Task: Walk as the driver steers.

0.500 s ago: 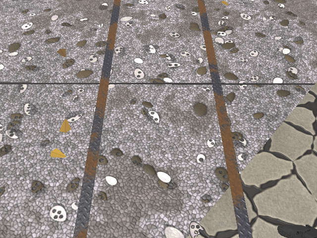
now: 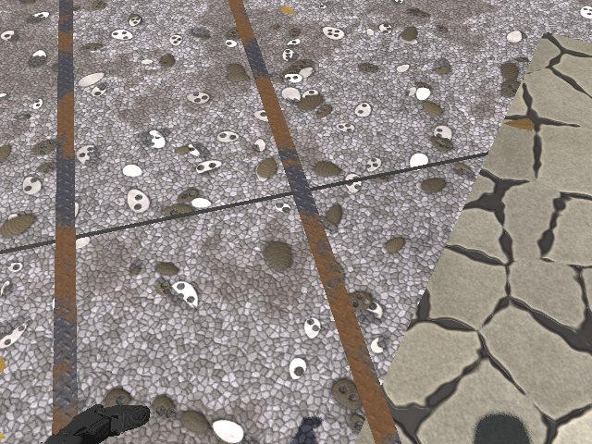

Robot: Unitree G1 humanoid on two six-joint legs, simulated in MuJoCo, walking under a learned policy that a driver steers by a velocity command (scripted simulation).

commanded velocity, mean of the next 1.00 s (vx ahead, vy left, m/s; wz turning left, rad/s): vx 0.16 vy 0.00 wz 0.49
